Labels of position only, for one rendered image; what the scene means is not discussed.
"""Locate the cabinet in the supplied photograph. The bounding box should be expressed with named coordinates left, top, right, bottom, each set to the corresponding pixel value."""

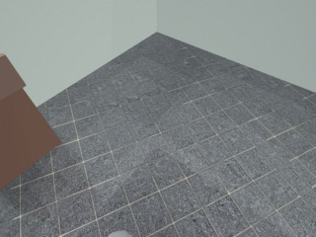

left=0, top=88, right=61, bottom=191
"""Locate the drawer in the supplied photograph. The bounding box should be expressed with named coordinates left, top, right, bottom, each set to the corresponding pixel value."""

left=0, top=52, right=26, bottom=100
